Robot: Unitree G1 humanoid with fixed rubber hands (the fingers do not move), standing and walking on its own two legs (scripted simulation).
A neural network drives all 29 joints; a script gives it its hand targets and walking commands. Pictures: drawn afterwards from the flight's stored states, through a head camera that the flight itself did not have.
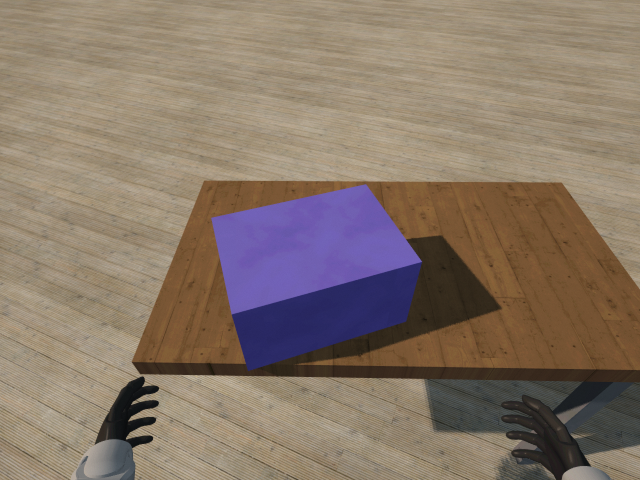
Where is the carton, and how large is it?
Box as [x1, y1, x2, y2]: [211, 184, 421, 370]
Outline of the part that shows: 365,184 211,218 231,313 248,370 405,321 421,261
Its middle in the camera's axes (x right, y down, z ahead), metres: -0.01 +0.06 +0.70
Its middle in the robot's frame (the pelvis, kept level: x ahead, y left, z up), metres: +0.48 +0.02 -0.05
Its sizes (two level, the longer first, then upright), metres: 0.299 0.216 0.166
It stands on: a table, 0.63 m high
